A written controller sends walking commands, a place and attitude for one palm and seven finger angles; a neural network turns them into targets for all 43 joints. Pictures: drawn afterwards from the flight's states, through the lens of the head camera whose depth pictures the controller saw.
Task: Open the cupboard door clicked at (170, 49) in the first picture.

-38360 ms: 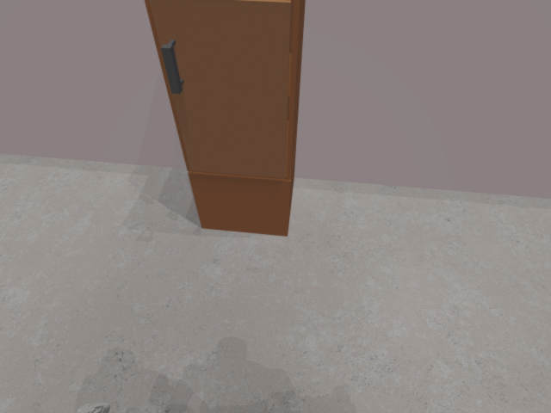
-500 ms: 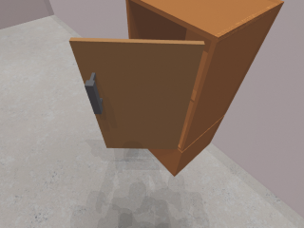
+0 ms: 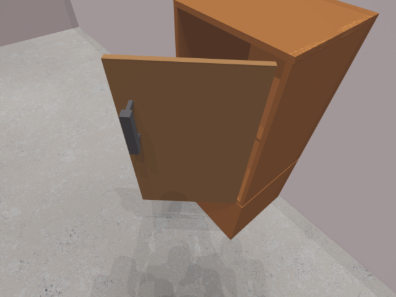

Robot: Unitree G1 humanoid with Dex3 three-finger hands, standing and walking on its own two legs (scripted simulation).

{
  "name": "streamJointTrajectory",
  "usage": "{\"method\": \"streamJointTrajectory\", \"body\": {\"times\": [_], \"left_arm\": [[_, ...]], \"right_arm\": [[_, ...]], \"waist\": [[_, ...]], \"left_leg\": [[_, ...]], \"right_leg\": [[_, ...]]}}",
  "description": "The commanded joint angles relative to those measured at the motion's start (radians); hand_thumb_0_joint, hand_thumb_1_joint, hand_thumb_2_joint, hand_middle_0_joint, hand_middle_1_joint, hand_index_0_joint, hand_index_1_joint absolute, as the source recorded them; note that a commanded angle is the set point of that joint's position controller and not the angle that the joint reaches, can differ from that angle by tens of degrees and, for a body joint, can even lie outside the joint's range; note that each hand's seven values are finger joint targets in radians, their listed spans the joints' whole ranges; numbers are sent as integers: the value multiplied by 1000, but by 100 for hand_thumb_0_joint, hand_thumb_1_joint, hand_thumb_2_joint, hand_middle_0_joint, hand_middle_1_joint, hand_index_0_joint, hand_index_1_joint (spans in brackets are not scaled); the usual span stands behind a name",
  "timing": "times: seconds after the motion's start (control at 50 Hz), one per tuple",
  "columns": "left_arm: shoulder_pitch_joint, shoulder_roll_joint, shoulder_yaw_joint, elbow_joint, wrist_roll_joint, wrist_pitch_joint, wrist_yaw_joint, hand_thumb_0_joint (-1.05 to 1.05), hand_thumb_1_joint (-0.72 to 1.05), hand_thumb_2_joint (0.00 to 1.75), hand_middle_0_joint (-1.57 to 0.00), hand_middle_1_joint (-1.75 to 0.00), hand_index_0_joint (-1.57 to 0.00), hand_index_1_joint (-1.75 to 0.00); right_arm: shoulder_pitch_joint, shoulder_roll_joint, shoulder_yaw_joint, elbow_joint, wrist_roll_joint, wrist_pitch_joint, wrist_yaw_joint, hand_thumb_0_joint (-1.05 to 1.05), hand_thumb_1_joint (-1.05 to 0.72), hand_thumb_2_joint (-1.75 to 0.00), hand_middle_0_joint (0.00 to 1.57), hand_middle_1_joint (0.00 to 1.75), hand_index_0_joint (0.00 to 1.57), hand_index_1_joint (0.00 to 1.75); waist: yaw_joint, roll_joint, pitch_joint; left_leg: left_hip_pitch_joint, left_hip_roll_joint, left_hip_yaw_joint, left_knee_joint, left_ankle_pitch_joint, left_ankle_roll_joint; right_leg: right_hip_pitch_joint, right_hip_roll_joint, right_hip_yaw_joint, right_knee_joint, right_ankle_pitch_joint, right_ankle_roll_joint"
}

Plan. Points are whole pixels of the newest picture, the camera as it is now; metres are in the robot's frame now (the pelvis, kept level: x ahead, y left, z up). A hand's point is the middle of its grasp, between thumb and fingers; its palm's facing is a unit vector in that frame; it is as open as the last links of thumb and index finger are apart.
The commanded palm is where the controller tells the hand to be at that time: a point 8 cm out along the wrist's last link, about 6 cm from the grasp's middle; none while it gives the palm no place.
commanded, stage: come to a stop and stand still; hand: left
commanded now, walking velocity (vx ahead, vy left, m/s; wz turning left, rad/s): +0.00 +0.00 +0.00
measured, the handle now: (132, 127) +0.49 +0.20 +0.05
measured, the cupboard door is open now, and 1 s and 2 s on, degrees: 48 48 48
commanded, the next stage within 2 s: look again from close up in 0.78 s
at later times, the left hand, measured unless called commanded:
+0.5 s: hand out of the picture -0.02 +0.21 -0.17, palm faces +0.01 -0.98 -0.21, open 7.3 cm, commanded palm none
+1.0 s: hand out of the picture -0.09 +0.19 -0.17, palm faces +0.02 -0.99 -0.17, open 7.3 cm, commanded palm none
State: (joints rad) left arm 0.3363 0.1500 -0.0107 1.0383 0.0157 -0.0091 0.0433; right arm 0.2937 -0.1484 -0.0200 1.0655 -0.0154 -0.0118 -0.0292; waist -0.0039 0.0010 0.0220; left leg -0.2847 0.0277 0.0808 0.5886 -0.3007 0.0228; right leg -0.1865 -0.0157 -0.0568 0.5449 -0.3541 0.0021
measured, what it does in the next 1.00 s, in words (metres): shifts its weight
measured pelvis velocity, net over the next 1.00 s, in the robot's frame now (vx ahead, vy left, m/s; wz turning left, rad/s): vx -0.06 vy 0.03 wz -0.01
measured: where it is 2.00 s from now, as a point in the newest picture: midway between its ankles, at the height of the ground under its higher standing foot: outside the picture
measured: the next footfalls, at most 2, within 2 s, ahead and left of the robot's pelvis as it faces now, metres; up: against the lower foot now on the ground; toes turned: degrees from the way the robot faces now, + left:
none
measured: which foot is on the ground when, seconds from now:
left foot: down 0.00-1.00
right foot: down 0.00-1.00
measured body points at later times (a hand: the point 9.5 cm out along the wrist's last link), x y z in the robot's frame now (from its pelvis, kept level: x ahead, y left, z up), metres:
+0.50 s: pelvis -0.03 +0.03 +0.01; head -0.04 +0.03 +0.46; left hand -0.02 +0.26 -0.15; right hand +0.01 -0.21 -0.14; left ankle +0.01 +0.10 -0.73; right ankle -0.04 -0.12 -0.73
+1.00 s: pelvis -0.06 +0.03 +0.01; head -0.05 +0.04 +0.46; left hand -0.09 +0.24 -0.15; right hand -0.06 -0.19 -0.15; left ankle +0.01 +0.10 -0.73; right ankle -0.04 -0.12 -0.73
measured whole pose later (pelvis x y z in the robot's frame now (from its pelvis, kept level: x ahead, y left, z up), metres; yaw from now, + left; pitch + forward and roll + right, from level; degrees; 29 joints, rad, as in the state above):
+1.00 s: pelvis -0.06 +0.03 +0.01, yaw -1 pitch -2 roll +0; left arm 0.37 0.13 -0.01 1.10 0.02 0.00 0.04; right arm 0.28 -0.13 -0.03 1.13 -0.01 0.01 -0.01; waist 0.00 0.00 0.04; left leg -0.26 -0.02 0.12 0.42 -0.14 0.07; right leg -0.20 -0.06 -0.02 0.44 -0.21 0.05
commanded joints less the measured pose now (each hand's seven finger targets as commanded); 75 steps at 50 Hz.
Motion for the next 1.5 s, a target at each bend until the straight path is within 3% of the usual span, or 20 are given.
{"method": "streamJointTrajectory", "body": {"times": [0.0,0.18,0.52,0.62,0.82,1.02,1.14,1.18,1.42,1.44,1.46,1.48], "left_arm": [[69,114,36,-57,4,-11,13,0,90,90,-20,-30,-20,-30],[27,130,33,-68,5,-4,7,0,90,90,-20,-30,-20,-30],[46,121,19,-27,9,-2,3,0,90,90,-20,-30,-20,-30],[66,108,18,-6,10,-1,4,0,90,90,-20,-30,-20,-30],[103,77,19,31,10,-5,7,0,90,90,-20,-30,-20,-30],[128,52,22,40,14,-4,8,0,90,90,-20,-30,-20,-30],[126,45,26,37,13,-7,7,0,90,90,-20,-30,-20,-30],[130,43,28,37,13,-7,7,0,90,90,-20,-30,-20,-30],[130,42,28,37,12,-12,5,0,90,90,-20,-30,-20,-30],[128,39,28,37,11,-13,6,0,90,90,-20,-30,-20,-30],[131,84,17,54,23,-14,34,0,90,90,-20,-30,-20,-30],[-595,267,56,-1529,-182,-232,39,0,88,89,-20,-32,-20,-32]], "right_arm": [[30,-121,-28,-52,0,-19,-9,0,-90,-90,20,30,20,30],[-50,-140,-24,-65,-1,-12,4,0,-90,-90,20,30,20,30],[-47,-144,-19,-23,4,-5,17,0,-90,-90,20,30,20,30],[-28,-140,-20,-1,6,-2,17,0,-90,-90,20,30,20,30],[17,-113,-22,29,8,2,15,0,-90,-90,20,30,20,30],[38,-90,-26,37,7,6,13,0,-90,-90,20,30,20,30],[51,-80,-26,36,5,9,14,0,-90,-90,20,30,20,30],[52,-77,-26,37,5,8,14,0,-90,-90,20,30,20,30],[62,-65,-21,40,5,6,12,0,-90,-90,20,30,20,30],[63,-62,-21,40,5,5,12,0,-90,-90,20,30,20,30],[-40,-113,-14,-46,2,-1,17,0,-90,-90,20,30,20,30],[-17,-286,-12,-447,50,-147,-35,0,-90,-90,20,30,20,30]], "waist": [[2,8,-24],[6,-1,33],[8,-9,46],[9,13,54],[4,-10,57],[5,5,76],[-1,-15,84],[1,3,85],[1,-7,67],[0,-14,64],[29,-61,91],[-139,133,-426]], "left_leg": [[70,87,-98,-65,417,27],[59,76,-104,-156,196,25],[49,89,-140,-302,-23,19],[32,93,-153,-332,-79,18],[32,91,-153,-334,-88,16],[2,93,-158,-344,-138,16],[4,83,-146,-323,-128,11],[0,82,-150,-328,-138,10],[24,82,-136,-304,-79,8],[27,81,-132,-299,-62,7],[-31,78,-55,-112,-20,-30],[285,-14,-64,-180,39,-8]], "right_leg": [[-34,-76,68,-40,349,-41],[-63,-81,97,-105,201,-28],[-50,-86,85,-175,121,-10],[-51,-83,80,-177,101,-7],[-65,-84,81,-184,90,-8],[-88,-75,83,-181,60,-9],[-123,-77,99,-198,14,-12],[-126,-78,97,-197,5,-12],[-125,-81,107,-212,30,-17],[-124,-84,108,-211,40,-18],[-109,-98,91,-195,90,-29],[-62,8,-21,-46,81,-25]]}}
